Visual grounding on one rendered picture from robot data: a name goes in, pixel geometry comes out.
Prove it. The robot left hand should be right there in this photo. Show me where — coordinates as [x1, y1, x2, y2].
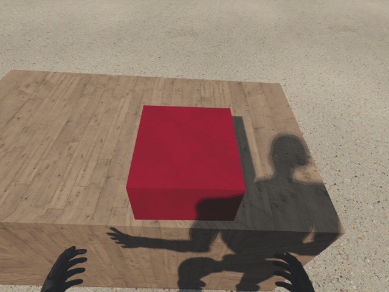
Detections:
[40, 246, 87, 292]

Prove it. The pedestal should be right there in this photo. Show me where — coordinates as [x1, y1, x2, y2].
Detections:
[0, 69, 345, 291]

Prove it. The carton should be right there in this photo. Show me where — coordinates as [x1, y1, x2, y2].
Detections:
[126, 105, 246, 221]

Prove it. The robot right hand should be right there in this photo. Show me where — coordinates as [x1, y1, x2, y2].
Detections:
[272, 252, 315, 292]

